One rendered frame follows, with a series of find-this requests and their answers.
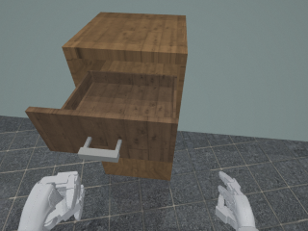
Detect left robot hand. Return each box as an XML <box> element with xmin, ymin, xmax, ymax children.
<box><xmin>17</xmin><ymin>171</ymin><xmax>86</xmax><ymax>231</ymax></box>

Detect cabinet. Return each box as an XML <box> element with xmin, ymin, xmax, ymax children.
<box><xmin>62</xmin><ymin>12</ymin><xmax>188</xmax><ymax>181</ymax></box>

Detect right robot hand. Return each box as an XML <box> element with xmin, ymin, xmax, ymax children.
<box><xmin>215</xmin><ymin>171</ymin><xmax>256</xmax><ymax>231</ymax></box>

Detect handle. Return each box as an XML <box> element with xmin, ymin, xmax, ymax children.
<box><xmin>77</xmin><ymin>137</ymin><xmax>122</xmax><ymax>163</ymax></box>

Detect drawer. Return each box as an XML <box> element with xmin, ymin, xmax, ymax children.
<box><xmin>25</xmin><ymin>70</ymin><xmax>178</xmax><ymax>163</ymax></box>

